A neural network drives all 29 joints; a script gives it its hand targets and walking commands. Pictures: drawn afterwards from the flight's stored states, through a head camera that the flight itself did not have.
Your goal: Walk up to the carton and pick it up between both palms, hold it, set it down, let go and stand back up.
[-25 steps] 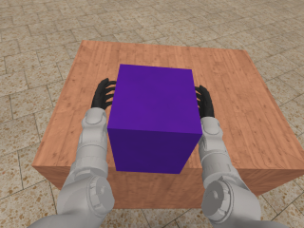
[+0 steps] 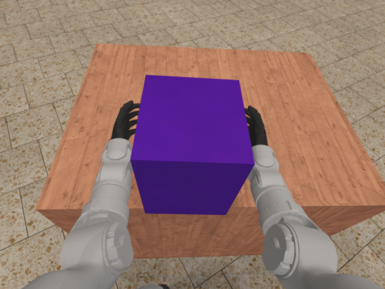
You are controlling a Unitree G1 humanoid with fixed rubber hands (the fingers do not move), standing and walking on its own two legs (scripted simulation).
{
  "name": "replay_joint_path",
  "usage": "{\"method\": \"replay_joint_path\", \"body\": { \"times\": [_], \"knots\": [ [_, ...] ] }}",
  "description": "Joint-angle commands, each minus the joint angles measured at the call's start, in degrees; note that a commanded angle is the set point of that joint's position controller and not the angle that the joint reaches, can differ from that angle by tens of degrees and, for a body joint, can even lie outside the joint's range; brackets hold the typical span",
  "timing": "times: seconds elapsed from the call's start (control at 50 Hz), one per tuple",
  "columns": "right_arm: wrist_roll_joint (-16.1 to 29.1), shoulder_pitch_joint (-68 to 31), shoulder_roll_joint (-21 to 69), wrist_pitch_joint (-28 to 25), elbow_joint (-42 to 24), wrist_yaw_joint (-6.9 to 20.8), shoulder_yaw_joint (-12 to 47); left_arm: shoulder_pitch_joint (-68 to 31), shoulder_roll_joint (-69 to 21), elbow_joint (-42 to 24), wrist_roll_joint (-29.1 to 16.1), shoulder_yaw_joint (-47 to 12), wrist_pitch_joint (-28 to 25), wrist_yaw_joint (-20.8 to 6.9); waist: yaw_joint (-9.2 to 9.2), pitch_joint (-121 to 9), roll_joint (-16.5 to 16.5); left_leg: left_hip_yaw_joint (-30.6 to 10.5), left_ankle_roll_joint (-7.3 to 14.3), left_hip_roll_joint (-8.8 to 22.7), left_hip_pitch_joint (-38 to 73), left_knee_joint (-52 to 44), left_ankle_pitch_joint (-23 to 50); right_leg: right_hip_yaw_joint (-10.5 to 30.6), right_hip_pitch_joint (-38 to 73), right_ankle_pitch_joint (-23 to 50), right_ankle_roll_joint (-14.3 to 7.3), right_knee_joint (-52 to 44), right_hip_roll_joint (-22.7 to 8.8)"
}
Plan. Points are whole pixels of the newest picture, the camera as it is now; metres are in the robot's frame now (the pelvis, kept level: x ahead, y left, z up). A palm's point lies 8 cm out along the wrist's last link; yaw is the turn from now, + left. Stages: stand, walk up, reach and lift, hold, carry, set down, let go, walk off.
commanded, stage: set down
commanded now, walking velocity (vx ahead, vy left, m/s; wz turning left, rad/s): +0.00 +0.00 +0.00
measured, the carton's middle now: (189, 150) +0.38 +0.07 +0.03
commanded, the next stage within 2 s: none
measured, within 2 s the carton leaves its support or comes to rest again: neither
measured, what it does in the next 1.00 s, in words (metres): stands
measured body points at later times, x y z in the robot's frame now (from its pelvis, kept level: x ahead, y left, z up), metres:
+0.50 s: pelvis -0.01 +0.00 -0.01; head +0.04 +0.02 +0.43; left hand +0.39 +0.28 +0.05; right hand +0.45 -0.13 +0.06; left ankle +0.03 +0.10 -0.75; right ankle -0.03 -0.12 -0.75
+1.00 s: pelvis -0.01 -0.02 +0.00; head +0.02 +0.00 +0.44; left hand +0.41 +0.27 +0.15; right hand +0.45 -0.11 +0.14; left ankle +0.03 +0.10 -0.75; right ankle -0.03 -0.12 -0.75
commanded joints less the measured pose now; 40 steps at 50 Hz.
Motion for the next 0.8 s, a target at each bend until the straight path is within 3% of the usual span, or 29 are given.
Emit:
{"method": "replay_joint_path", "body": {
  "times": [0.0,0.08,0.18,0.2,0.22,0.38,0.5,0.64,0.78],
  "knots": [
    [8.5,-27.66,-5.91,-1.55,-4.98,-2.43,9.15,-30.68,7.97,-2.11,-10.48,-10.41,-7.14,4.44,-0.23,-35.24,5.31,1.34,-2.75,0.06,5.55,5.14,15.98,0.82,-0.84,6.04,0.54,1.84,1.01],
    [15.41,-31.95,-13.64,-3.83,-6.88,-3.23,13.44,-33.71,14.06,0.08,-17.26,-13.98,-11.86,6.23,0.41,-53.65,7.73,-0.55,-5.73,0.67,10.91,12.26,29.26,-0.02,-5.73,13.35,-0.21,5.94,2.05],
    [22.37,-31.43,-20.09,-5.2,-2.93,-3.43,19.02,-32.15,17.41,2.45,-21.17,-15.3,-13.02,5.04,-0.54,-56.42,7.72,-2.37,-7.22,1.16,14.82,15.79,39.75,-0.43,-11.51,18.99,0.39,6.94,2.47],
    [23.8,-28.17,-18.33,-4.3,-0.68,-4.2,20.24,-29.83,18.7,2.62,-17.97,-14.87,-11.86,4.24,0.45,-53.18,8.87,-3.38,-6.5,-0.38,15.58,15.52,39.43,-0.67,-8.39,24.2,1.13,8.06,3.14],
    [24.88,-28.97,-19.44,-4.1,-0.86,-4.36,20.97,-30.12,19.03,2.46,-18.41,-14.49,-11.12,3.58,-0.4,-52.97,8.43,-3.25,-6.77,-0.47,15.62,14.72,38.51,-0.8,-9.03,24.67,1.69,8.0,3.12],
    [33.13,-32.45,-26.31,-0.46,-2.97,-1.66,25.56,-32.84,23.6,3.86,-30.39,-22.35,-10.2,0.53,-0.97,-47.48,6.35,-3.91,-6.04,0.86,16.94,11.86,28.95,-1.35,-17.64,6.73,0.1,3.9,2.93],
    [37.86,-37.0,-27.27,4.4,-11.38,-0.18,28.03,-39.08,27.15,-3.71,-36.92,-27.37,-6.41,-0.39,-1.58,-50.89,6.94,-4.34,-4.59,0.8,16.47,10.47,22.55,-0.71,-18.22,4.75,0.05,3.87,1.83],
    [38.85,-36.86,-27.51,12.4,-14.18,-2.4,28.94,-37.93,32.27,-6.17,-35.37,-23.93,3.7,-0.89,-0.77,-46.97,4.89,-4.28,-2.65,0.12,12.5,7.29,17.04,0.5,-11.83,5.97,1.39,4.04,0.28],
    [36.7,-36.03,-26.23,18.9,-20.4,-6.06,26.33,-37.61,33.73,-11.88,-31.07,-18.76,13.12,-0.13,-0.52,-42.05,5.36,-3.65,-3.11,-0.89,12.97,4.81,17.58,0.43,-3.03,11.63,2.55,3.12,0.29]
  ]
}}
